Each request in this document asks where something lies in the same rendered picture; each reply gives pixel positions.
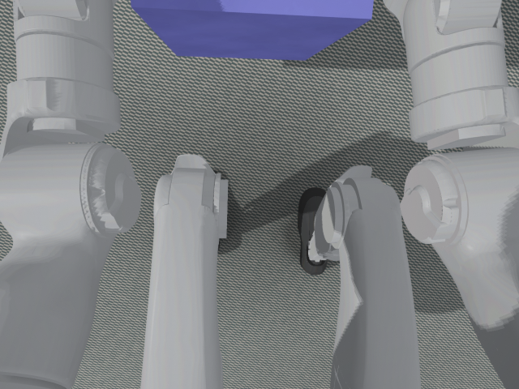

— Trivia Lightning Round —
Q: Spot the right robot upper arm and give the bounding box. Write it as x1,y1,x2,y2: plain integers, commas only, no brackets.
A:
400,147,519,389

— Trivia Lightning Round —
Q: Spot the robot right thigh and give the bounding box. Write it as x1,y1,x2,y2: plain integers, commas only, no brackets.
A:
321,177,421,389

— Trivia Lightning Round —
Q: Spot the left robot forearm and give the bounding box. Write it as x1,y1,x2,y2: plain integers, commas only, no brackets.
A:
0,0,121,223

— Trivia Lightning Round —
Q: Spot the left robot shin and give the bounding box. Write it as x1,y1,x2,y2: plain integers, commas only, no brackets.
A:
153,154,216,222

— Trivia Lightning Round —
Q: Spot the left robot upper arm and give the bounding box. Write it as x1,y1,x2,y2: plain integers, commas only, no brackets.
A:
0,143,141,389

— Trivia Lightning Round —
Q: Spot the right robot forearm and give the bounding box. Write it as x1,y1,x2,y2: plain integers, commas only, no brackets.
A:
383,0,519,151

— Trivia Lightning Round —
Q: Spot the carton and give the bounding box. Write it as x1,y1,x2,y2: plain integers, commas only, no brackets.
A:
131,0,374,61

